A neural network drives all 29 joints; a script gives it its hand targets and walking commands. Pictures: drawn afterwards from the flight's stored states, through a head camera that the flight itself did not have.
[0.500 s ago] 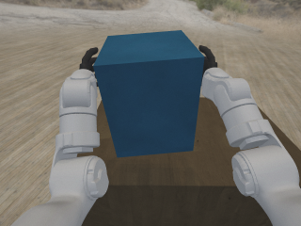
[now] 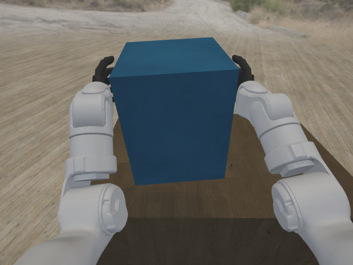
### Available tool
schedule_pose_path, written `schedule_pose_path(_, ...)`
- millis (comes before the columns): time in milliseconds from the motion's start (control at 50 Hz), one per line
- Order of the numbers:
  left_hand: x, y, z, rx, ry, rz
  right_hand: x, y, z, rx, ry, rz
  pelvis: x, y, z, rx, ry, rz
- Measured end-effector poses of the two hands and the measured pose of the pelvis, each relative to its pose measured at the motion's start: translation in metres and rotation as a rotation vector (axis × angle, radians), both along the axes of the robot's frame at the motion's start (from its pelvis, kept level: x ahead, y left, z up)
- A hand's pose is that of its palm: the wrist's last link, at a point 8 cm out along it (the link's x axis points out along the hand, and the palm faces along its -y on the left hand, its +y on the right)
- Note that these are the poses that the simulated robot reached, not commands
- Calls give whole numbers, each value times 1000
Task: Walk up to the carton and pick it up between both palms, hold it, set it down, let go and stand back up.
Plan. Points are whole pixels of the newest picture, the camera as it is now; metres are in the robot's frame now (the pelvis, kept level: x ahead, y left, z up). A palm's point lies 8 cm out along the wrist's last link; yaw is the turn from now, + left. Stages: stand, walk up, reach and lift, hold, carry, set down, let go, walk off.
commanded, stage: hold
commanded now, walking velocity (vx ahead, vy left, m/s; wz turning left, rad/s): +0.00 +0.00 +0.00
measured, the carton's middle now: (174, 109) +0.39 +0.01 +0.26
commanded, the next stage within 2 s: none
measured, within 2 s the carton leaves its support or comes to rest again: neither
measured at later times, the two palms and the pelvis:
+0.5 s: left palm (102, 91) +0.38 +0.16 +0.31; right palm (243, 89) +0.37 -0.13 +0.31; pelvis +0.00 +0.00 +0.00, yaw +0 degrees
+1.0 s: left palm (100, 90) +0.37 +0.16 +0.31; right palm (243, 90) +0.37 -0.13 +0.31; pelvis +0.00 +0.00 +0.00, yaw +0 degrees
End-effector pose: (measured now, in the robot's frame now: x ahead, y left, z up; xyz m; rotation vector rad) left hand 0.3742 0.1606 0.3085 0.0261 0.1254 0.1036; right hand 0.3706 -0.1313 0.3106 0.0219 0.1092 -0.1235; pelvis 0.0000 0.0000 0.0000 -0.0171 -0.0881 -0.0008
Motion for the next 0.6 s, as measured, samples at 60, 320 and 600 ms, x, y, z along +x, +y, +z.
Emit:
schedule_pose_path(60,0,0,2,4,-5,2,0,0,1,3,-5,2,-1,0,0,0,0,1)
schedule_pose_path(320,0,0,2,3,-2,-3,0,0,2,6,2,-4,0,1,0,0,-1,0)
schedule_pose_path(600,3,0,0,4,-5,-1,3,0,1,-7,1,-1,2,0,0,-1,3,0)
